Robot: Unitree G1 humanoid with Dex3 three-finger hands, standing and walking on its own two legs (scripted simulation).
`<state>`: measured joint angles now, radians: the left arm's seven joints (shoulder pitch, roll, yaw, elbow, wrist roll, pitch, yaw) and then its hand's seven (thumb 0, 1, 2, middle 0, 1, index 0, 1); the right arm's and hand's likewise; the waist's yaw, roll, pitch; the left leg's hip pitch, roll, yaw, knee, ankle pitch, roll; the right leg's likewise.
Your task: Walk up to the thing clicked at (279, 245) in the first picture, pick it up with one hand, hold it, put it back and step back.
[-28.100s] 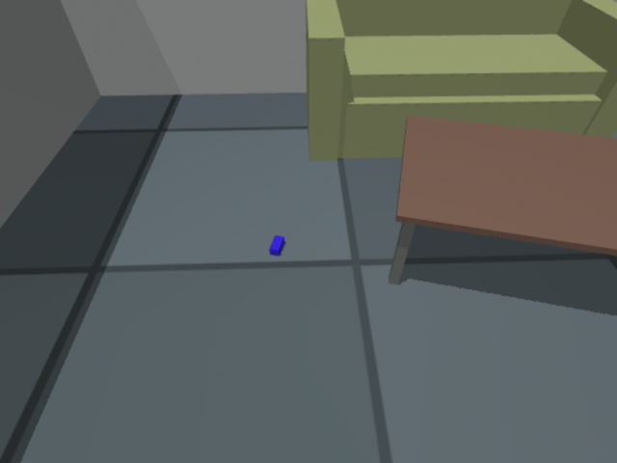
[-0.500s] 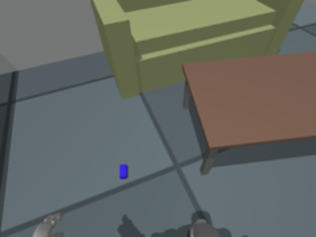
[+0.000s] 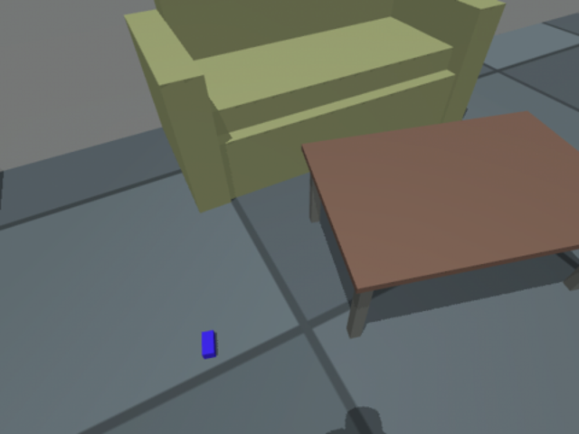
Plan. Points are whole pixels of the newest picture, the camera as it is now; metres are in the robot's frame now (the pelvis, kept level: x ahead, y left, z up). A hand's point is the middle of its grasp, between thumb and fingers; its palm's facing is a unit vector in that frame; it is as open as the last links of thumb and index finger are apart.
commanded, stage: walk up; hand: left
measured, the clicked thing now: (208, 344) +0.58 +0.33 -0.75
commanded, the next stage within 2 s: stand in 1.20 s
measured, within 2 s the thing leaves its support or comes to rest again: neither
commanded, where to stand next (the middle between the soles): +0.13 +0.01 m, yaw +1 degrees
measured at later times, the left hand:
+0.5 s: hand out of the picture +0.04 +0.27 -0.16, palm faces -0.05 -0.93 -0.38, open 7.4 cm
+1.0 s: hand out of the picture +0.12 +0.27 -0.15, palm faces +0.00 -0.94 -0.34, open 7.4 cm
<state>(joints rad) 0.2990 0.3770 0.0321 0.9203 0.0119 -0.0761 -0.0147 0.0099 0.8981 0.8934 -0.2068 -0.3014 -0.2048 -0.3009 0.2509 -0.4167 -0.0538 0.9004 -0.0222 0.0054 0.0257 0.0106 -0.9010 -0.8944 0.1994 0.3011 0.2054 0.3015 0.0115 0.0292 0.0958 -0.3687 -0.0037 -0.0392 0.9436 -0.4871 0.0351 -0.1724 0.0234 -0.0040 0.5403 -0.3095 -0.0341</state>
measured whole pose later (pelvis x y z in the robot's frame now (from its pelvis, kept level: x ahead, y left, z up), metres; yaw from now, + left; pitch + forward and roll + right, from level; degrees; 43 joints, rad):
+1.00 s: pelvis +0.01 +0.01 +0.01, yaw +0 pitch -2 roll -1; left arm 0.06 0.36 0.03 1.09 0.00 0.00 -0.01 0.01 0.90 0.89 -0.20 -0.30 -0.20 -0.30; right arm 0.09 -0.35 0.00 1.12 -0.01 -0.02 0.01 0.01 -0.90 -0.89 0.20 0.30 0.21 0.30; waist -0.02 0.01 0.06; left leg -0.30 0.03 -0.06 0.44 -0.10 -0.03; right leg -0.10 0.00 -0.03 0.42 -0.29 0.01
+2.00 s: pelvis +0.03 +0.03 +0.01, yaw -2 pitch -2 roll +0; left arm 0.14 0.36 0.01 1.11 0.01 -0.01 -0.01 0.01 0.90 0.89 -0.20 -0.30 -0.20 -0.30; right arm 0.09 -0.35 -0.01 1.15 -0.01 -0.01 0.01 0.01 -0.90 -0.89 0.20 0.30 0.21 0.30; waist -0.01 -0.01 0.06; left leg -0.22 0.01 -0.01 0.37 -0.11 -0.01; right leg -0.03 -0.03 0.01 0.34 -0.28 0.03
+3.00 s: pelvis +0.04 +0.03 +0.01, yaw -2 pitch -3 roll +0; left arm 0.16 0.36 0.00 1.09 0.01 0.00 0.00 0.01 0.90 0.89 -0.20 -0.30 -0.20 -0.30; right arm 0.09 -0.34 -0.01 1.14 -0.01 0.00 0.01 0.01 -0.90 -0.89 0.20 0.30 0.21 0.30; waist -0.01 -0.01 0.05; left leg -0.21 0.00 -0.01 0.38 -0.12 0.00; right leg 0.00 -0.04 0.01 0.32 -0.27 0.04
